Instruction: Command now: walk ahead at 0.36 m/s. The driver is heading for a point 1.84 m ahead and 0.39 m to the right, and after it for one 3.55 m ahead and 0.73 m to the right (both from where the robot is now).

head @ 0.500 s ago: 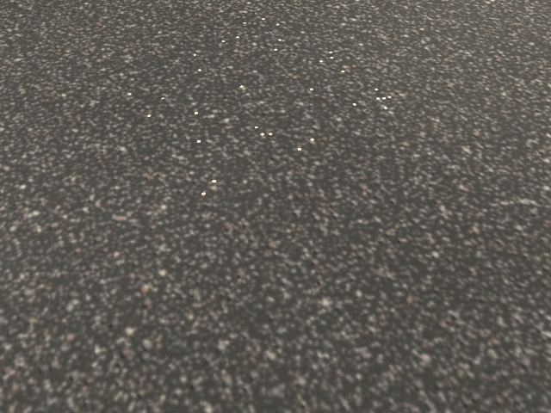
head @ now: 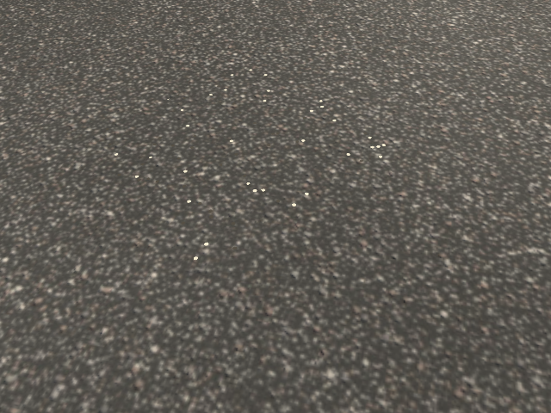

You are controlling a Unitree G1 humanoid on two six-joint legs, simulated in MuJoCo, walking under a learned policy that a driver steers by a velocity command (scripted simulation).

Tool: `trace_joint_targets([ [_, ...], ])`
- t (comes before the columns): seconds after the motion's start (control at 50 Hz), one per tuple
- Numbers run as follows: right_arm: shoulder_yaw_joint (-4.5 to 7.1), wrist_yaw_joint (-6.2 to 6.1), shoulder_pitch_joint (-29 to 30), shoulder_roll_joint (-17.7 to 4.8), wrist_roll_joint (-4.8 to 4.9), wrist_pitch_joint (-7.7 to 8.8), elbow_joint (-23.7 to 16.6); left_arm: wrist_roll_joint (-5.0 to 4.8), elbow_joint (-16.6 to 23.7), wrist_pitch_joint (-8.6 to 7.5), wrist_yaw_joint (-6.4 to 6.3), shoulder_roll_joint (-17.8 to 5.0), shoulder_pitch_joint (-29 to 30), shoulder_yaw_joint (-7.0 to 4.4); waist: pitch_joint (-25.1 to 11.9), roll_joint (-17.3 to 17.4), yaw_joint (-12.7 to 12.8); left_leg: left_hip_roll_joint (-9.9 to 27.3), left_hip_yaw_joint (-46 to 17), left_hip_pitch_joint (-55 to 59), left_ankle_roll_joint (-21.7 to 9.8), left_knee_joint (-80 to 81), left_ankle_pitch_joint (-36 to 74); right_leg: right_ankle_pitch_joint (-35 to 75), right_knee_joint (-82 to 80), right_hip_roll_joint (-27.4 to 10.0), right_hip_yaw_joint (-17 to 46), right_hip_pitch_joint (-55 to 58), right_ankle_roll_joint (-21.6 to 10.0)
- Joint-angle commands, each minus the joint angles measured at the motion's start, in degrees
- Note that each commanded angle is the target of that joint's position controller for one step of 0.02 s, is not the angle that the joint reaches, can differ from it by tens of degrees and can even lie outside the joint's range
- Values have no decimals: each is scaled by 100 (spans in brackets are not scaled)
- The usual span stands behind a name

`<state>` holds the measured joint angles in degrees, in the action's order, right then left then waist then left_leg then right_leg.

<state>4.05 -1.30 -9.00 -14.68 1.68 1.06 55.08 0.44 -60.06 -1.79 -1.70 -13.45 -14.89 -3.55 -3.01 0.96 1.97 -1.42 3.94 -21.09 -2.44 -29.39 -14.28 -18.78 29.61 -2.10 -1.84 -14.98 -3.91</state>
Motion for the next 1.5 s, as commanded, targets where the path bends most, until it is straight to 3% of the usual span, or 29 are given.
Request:
trace_joint_targets([
  [0.02,56,37,1023,-342,29,255,-751,39,-141,-160,-35,-1325,-1061,-268,940,-1631,350,114,-478,-2741,-57,-1960,-1034,-2745,-2537,-2171,3594,1037,-1222],
  [0.06,147,105,664,-586,6,323,-532,-8,62,-355,-26,-820,-498,-157,853,-1071,-29,363,-714,-2844,-99,-2312,-169,-1605,-2392,-1701,2668,1238,-748],
  [0.12,152,130,847,-405,-100,342,-466,-93,38,-404,21,-567,-735,-95,635,-766,48,475,-499,-2480,53,-2046,592,-334,-2380,-1321,1673,1349,-490],
  [0.2,31,196,1407,-100,-37,337,-596,-56,8,-375,3,-720,-1043,-120,716,-825,260,415,-218,-1770,205,-971,1094,519,-2386,-1097,983,1095,-495],
  [0.3,-41,300,1822,-206,29,355,-769,-156,-107,-315,44,-886,-1355,-206,934,-927,429,368,-59,-1220,108,-173,846,903,-2131,-1277,826,1228,-570],
  [0.34,-11,327,1639,-353,29,375,-780,-197,-130,-273,59,-939,-1293,-254,912,-991,240,323,-31,-785,-61,53,644,1296,-1881,-1431,842,1292,-526],
  [0.38,162,285,516,-655,8,374,-455,-211,-53,-251,59,-914,-1003,-251,357,-893,-383,75,114,777,-292,247,684,3004,-801,-1196,489,1043,-316],
  [0.4,322,235,-554,-991,1,383,-164,-170,50,-258,65,-781,-827,-201,-338,-570,-857,409,-307,2305,-522,157,714,3224,564,-877,158,341,-94],
  [0.42,460,177,-1463,-1579,-111,330,-6,-84,274,-337,82,-274,-1000,-55,-1214,819,-999,1880,-2511,4380,-1210,444,64,1475,2887,-121,-315,-1784,349],
  [0.44,362,218,-1581,-1415,-99,331,72,-127,284,-489,104,-110,-1003,2,-1671,1493,-919,2479,-4390,4481,-1592,1368,-634,-1308,4179,281,419,-2599,355],
  [0.48,141,248,-602,-731,-104,383,-157,-317,438,-611,139,-640,-353,-151,-449,761,-656,2065,-3009,3117,-1190,1475,-613,-581,4747,-376,561,-3149,96],
  [0.54,3,311,-24,-303,-200,448,-191,-187,450,-452,38,-404,-311,-213,215,497,-177,1511,-1777,1441,-972,1964,418,357,3863,-767,516,-2319,67],
  [0.66,44,115,-613,-626,-188,470,44,-82,886,-335,94,-298,648,-189,613,220,-185,1381,-1061,1246,-1022,2272,1596,1696,2000,-700,391,-2659,305],
  [0.82,108,51,-1435,-801,-54,372,338,-169,1406,-374,364,-334,2089,-33,917,168,-541,1598,-723,2212,-822,2040,1687,2158,171,-308,191,-2377,126],
  [0.88,169,41,-1319,-943,-56,282,325,-176,1387,-402,407,-643,1662,-137,529,387,-186,1668,-641,2612,-649,1262,3403,1503,-16,2,-43,-1451,-105],
  [0.92,75,42,-1200,-737,-109,227,214,-128,871,-397,352,-1172,-179,-394,-651,260,630,1139,-224,1642,-335,-1047,3855,1631,131,-93,128,1286,-499],
  [0.94,-112,101,-1866,-122,-149,316,127,-26,693,-373,322,-1754,-1034,-534,-1660,-968,485,271,0,-734,95,-3455,1546,745,-69,-1653,2671,3728,-1400],
  [0.96,-151,140,-1775,-92,-100,474,181,-80,662,-355,331,-1449,-1130,-408,-2125,-1484,495,-189,-812,-1609,105,-4496,-1784,210,-1129,-2118,4478,4067,-1617],
  [0.98,-2,166,-1215,-610,64,579,22,-121,729,-372,324,-1109,-648,-288,-1335,-1191,463,193,-1061,-2189,-30,-4942,-1635,-29,-1222,-1894,3791,3479,-1280],
  [1.0,9,146,-770,-697,121,622,-108,-109,880,-384,306,-907,-108,-220,-682,-813,327,514,-866,-2249,-109,-4796,-1131,319,-1325,-1701,2965,2565,-1086],
  [1.04,84,64,-632,-606,-12,527,-97,11,947,-440,335,-585,514,-117,-38,-480,-96,954,-806,-1599,-128,-4041,-393,1047,-1710,-1294,1939,999,-883],
  [1.12,82,28,-602,-328,-87,304,-132,-15,794,-483,300,-714,313,-132,297,-476,-313,1095,-729,-1381,8,-3191,161,1291,-2271,-1085,1349,260,-994],
  [1.3,19,151,1307,-263,-135,445,-716,-123,555,-334,80,-913,-591,-185,726,-427,144,485,-516,-1209,367,-253,2041,2078,-1962,-729,884,512,-722],
  [1.38,95,199,1150,-616,-148,523,-810,-166,614,-157,-9,-1029,-576,-268,384,-730,-61,281,-675,-577,208,265,1666,2919,-874,-829,1262,993,-427],
  [1.42,226,142,171,-959,-242,568,-543,-169,823,-121,-30,-880,-289,-241,-212,-613,-520,383,-614,863,-32,613,2385,3082,281,-371,1160,740,-97],
  [1.44,309,83,-582,-1392,-383,572,-491,-56,1079,-116,-32,-531,-265,-129,-1150,189,-705,1510,-1502,2559,-362,148,4227,1359,1932,151,822,-266,173],
  [1.46,296,101,-558,-1551,-341,467,-539,-85,975,-140,-12,13,-1532,16,-2126,1682,-197,3054,-3130,4230,-1313,-71,5300,-2546,3714,750,557,-1876,461],
  [1.48,211,122,-449,-1165,-249,372,-691,-201,930,-120,-7,-635,-1570,-118,-2348,1373,-316,2819,-3464,3868,-1337,375,3771,-2251,4359,368,959,-2127,504],
  [1.5,119,90,-106,-814,-222,314,-791,-267,1061,-48,-31,-947,-943,-222,-1577,912,-375,2493,-2695,3183,-1101,579,2807,-1802,4482,145,739,-2501,544],
])
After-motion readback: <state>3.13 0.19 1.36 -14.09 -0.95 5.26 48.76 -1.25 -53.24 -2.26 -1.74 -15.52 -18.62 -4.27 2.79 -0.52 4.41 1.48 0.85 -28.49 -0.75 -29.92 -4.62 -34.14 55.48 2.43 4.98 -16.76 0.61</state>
